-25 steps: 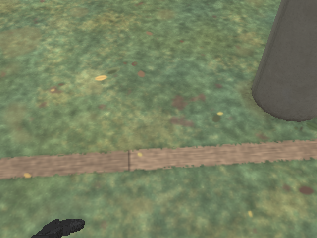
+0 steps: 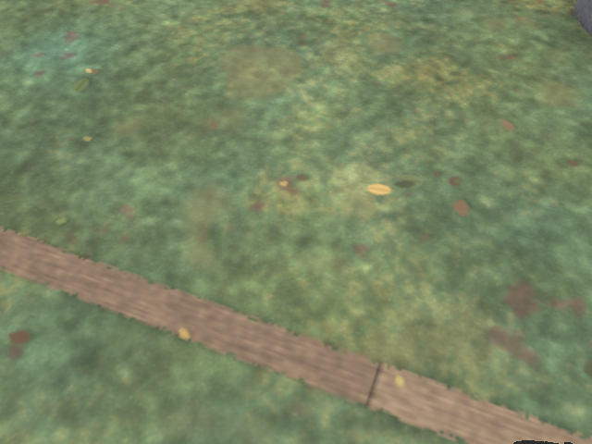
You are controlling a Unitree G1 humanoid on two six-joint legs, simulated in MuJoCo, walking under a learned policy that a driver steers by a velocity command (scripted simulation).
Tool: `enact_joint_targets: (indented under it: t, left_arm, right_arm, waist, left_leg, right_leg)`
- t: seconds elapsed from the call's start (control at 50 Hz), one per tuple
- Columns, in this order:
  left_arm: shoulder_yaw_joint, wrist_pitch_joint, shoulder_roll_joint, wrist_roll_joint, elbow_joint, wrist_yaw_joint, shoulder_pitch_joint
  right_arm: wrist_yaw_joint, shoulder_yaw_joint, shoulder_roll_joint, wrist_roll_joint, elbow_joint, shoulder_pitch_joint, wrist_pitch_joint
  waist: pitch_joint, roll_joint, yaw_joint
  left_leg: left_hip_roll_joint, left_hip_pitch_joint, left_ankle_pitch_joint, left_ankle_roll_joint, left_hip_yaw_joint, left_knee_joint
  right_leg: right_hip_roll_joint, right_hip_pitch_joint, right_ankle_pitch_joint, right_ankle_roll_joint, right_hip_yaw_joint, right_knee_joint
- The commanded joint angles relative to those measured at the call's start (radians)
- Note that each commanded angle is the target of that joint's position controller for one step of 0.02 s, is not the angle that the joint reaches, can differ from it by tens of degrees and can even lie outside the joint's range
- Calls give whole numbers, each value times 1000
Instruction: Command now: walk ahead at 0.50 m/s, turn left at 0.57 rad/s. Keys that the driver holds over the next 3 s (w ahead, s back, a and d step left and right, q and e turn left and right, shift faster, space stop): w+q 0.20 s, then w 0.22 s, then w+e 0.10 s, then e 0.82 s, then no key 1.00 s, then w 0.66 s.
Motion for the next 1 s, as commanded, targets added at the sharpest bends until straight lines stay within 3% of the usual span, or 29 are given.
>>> enact_joint_targets:
  t: [0.02,0.04,0.06,0.08,0.1,0.12,0.14,0.16,0.18,0.2,0.24,0.28,0.36,0.44,0.52,0.56,0.58,0.6,0.62,0.64,0.66,0.68,0.7,0.72,0.76,0.8,0.84,0.92,1.0]
  left_arm:
    - [52,5,223,-22,-48,5,-44]
    - [54,13,236,-30,-50,7,-69]
    - [44,15,215,-25,-54,9,-67]
    - [12,7,113,26,-96,7,-53]
    - [-15,-34,61,27,-142,-5,-15]
    - [6,-62,142,-16,-163,-17,-135]
    - [3,-74,143,-31,-179,-22,-175]
    - [2,-76,130,-10,-163,-13,-169]
    - [12,-67,142,8,-154,-9,-154]
    - [16,-52,143,12,-154,-13,-138]
    - [12,-29,120,22,-149,-16,-121]
    - [4,-18,97,30,-165,-14,-177]
    - [-12,-21,66,17,-195,-21,-313]
    - [-13,-30,80,2,-226,-37,-404]
    - [-16,-39,89,-3,-252,-66,-428]
    - [-5,-41,110,8,-229,-73,-333]
    - [9,-43,135,16,-195,-71,-217]
    - [22,-45,175,24,-168,-67,-92]
    - [34,-42,260,37,-168,-62,1]
    - [22,-33,225,20,-154,-65,14]
    - [16,-18,184,1,-179,-60,-32]
    - [9,-5,161,-4,-205,-52,-106]
    - [4,5,153,1,-215,-48,-146]
    - [3,8,151,4,-220,-42,-157]
    - [8,17,161,16,-224,-38,-168]
    - [15,23,180,17,-225,-28,-166]
    - [22,38,199,8,-226,-14,-154]
    - [25,73,200,-11,-238,11,-152]
    - [30,96,201,-4,-252,23,-138]
  right_arm:
    - [9,-35,-100,-4,-93,-19,-6]
    - [8,-55,-130,-2,-68,100,-4]
    - [-5,-92,-197,2,-15,276,-2]
    - [-26,-118,-307,9,9,364,1]
    - [-20,-106,-337,3,-33,327,-25]
    - [-12,-77,-240,-6,-28,328,-41]
    - [-13,-64,-196,-8,-23,290,-52]
    - [-16,-54,-170,-4,-35,211,-56]
    - [-19,-42,-136,-5,-47,157,-58]
    - [-24,-37,-127,-12,-60,136,-59]
    - [-32,-38,-133,-11,-54,143,-68]
    - [-41,-40,-150,-10,-36,177,-74]
    - [-51,-37,-153,-9,7,239,-71]
    - [-50,-38,-168,-6,47,285,-75]
    - [-59,-44,-178,-10,80,311,-61]
    - [-66,-45,-189,-17,73,267,-52]
    - [-69,-42,-191,-18,65,239,-48]
    - [-73,-34,-179,-27,52,228,-50]
    - [-74,-14,-120,-59,20,298,-60]
    - [-61,3,-89,-48,43,407,-73]
    - [-52,-11,-172,-27,41,360,-79]
    - [-51,-13,-184,-13,7,243,-76]
    - [-59,-15,-182,-22,-8,171,-68]
    - [-70,-21,-183,-35,-24,152,-56]
    - [-82,-16,-147,-36,-29,186,-31]
    - [-94,-12,-128,-38,-27,198,-22]
    - [-103,-14,-128,-42,-31,173,-15]
    - [-105,-14,-122,-35,-54,77,-2]
    - [-94,-14,-122,-26,-76,-1,-18]
  waist:
    - [10,-140,-74]
    - [-50,-132,-152]
    - [-144,-92,-233]
    - [-193,136,-215]
    - [-366,241,-145]
    - [-314,88,-201]
    - [-197,64,-177]
    - [-135,-26,-126]
    - [-99,-16,-90]
    - [-89,7,-66]
    - [-85,-1,-53]
    - [-56,-1,-69]
    - [-19,48,-125]
    - [31,57,-161]
    - [46,52,-166]
    - [-10,66,-115]
    - [-88,59,-52]
    - [-182,20,4]
    - [-323,-193,-23]
    - [-448,-345,-55]
    - [-406,-197,-30]
    - [-273,-115,-29]
    - [-170,-18,-42]
    - [-139,-6,-65]
    - [-120,-77,-106]
    - [-137,-104,-116]
    - [-166,-101,-110]
    - [-154,-123,-83]
    - [-112,-169,-50]
  left_leg:
    - [-72,102,-138,56,86,-32]
    - [-122,257,-128,87,114,-86]
    - [-159,542,-62,128,91,-138]
    - [60,830,-51,220,-284,-182]
    - [253,1009,-243,402,-855,-377]
    - [238,984,-235,340,-784,-432]
    - [205,869,-156,297,-629,-417]
    - [158,719,-66,256,-511,-415]
    - [120,608,23,232,-432,-430]
    - [99,540,70,228,-403,-453]
    - [84,485,195,236,-339,-472]
    - [65,460,262,228,-274,-487]
    - [19,439,166,163,-197,-492]
    - [76,518,53,162,-238,-486]
    - [152,705,197,141,-237,-415]
    - [117,707,552,99,-178,-296]
    - [71,687,738,70,-135,-157]
    - [14,584,670,24,-94,41]
    - [-106,289,131,-51,-45,421]
    - [-212,46,-542,-102,-110,670]
    - [-141,5,-503,-101,-182,728]
    - [-102,-33,-446,-103,-151,704]
    - [-74,-38,-407,-107,-124,650]
    - [-50,-1,-370,-107,-124,584]
    - [-50,69,-342,-114,-115,498]
    - [-63,76,-311,-131,-104,423]
    - [-72,63,-254,-148,-110,357]
    - [-86,45,-154,-160,-137,222]
    - [-106,62,-166,-155,-159,75]
  right_leg:
    - [-278,10,891,-152,58,102]
    - [-256,-16,1015,-133,30,274]
    - [-209,-152,932,-95,11,517]
    - [-108,-523,275,-36,16,884]
    - [64,-792,-253,-9,259,1123]
    - [11,-901,-181,-29,369,1165]
    - [-28,-933,-90,-56,352,1108]
    - [-75,-868,-12,-59,358,1017]
    - [-103,-797,40,-52,362,929]
    - [-112,-740,72,-44,364,895]
    - [-103,-714,120,-15,338,834]
    - [-93,-737,215,8,319,712]
    - [-52,-683,462,5,302,432]
    - [-37,-702,500,-20,307,314]
    - [-33,-788,353,-82,295,265]
    - [27,-626,293,-118,246,240]
    - [75,-455,349,-143,211,208]
    - [30,-231,553,-182,273,209]
    - [-204,113,930,-303,588,276]
    - [-358,312,1005,-454,929,181]
    - [-316,236,848,-413,873,158]
    - [-272,99,793,-372,746,146]
    - [-233,-57,809,-348,668,115]
    - [-205,-155,796,-333,635,92]
    - [-157,-273,780,-321,598,56]
    - [-136,-307,824,-321,568,56]
    - [-126,-305,774,-309,574,67]
    - [-86,-311,399,-250,631,63]
    - [-80,-289,233,-244,716,74]
Next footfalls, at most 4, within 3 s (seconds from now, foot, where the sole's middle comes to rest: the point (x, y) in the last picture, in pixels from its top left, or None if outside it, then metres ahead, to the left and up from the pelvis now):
0.06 left None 0.19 0.12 -0.77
0.60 right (342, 419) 0.54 -0.03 -0.77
1.14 left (252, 390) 0.58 0.18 -0.77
1.54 right None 0.48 -0.08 -0.77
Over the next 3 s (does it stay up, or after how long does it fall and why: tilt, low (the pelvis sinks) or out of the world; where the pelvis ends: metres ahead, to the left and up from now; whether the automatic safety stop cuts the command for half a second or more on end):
stays up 0.67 -0.03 -0.01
